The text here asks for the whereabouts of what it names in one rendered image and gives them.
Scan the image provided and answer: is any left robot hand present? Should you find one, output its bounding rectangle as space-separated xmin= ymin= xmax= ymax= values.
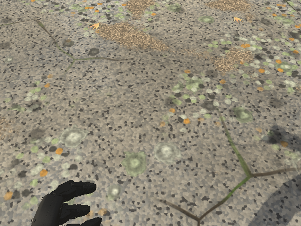
xmin=31 ymin=180 xmax=103 ymax=226

